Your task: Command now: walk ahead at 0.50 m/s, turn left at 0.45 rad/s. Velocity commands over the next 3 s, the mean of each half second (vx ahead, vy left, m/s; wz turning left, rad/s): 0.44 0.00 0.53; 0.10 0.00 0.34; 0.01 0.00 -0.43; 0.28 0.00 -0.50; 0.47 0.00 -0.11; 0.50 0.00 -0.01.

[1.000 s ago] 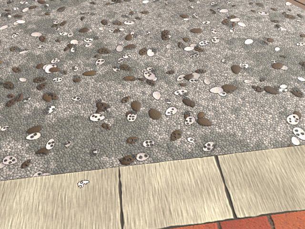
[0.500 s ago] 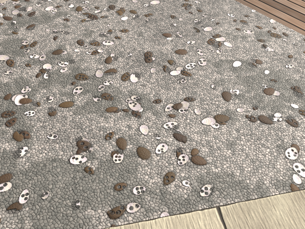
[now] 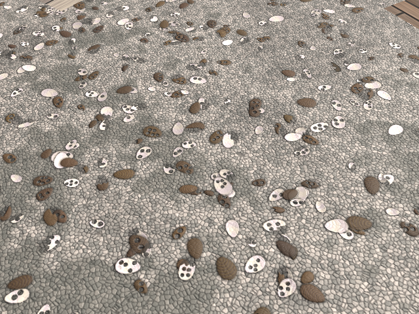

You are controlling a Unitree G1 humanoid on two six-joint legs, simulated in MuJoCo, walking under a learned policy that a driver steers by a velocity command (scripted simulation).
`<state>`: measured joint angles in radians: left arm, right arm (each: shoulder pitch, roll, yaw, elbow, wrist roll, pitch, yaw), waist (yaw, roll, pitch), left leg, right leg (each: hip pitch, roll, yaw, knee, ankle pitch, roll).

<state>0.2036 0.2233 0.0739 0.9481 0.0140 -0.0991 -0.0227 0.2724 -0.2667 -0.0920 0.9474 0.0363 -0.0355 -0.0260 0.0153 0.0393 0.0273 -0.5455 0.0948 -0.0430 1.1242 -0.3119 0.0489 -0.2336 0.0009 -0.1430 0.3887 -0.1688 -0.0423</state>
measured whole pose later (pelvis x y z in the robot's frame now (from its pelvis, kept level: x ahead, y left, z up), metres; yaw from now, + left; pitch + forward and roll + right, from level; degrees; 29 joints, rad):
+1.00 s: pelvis +0.48 +0.18 -0.15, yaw +26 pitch +2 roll +0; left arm 0.16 0.24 0.06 0.77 0.02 0.00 0.01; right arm 0.15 -0.21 -0.04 0.84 -0.02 -0.03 -0.02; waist 0.01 -0.01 -0.04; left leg -0.26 -0.07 -0.08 0.62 -0.38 0.02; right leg -0.42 -0.02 0.05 0.59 -0.21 0.04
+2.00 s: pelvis +0.65 +0.19 -0.13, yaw -4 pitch +3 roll +0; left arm 0.28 0.29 0.07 0.64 -0.02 -0.02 0.01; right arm 0.28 -0.25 -0.07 0.74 -0.01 -0.09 0.01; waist -0.02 -0.04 -0.06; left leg -0.27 -0.03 -0.03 0.49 -0.28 0.03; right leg -0.51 0.07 0.12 1.01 -0.40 -0.03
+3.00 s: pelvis +1.17 +0.13 -0.13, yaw -7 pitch +1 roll +0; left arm 0.27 0.31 0.05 0.77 -0.02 -0.07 0.00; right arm 0.24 -0.27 -0.04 0.75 -0.01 -0.08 0.03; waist -0.01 -0.04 0.04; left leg -0.29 -0.05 0.05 0.41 -0.15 0.08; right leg -0.51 -0.07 0.03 1.13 -0.32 -0.01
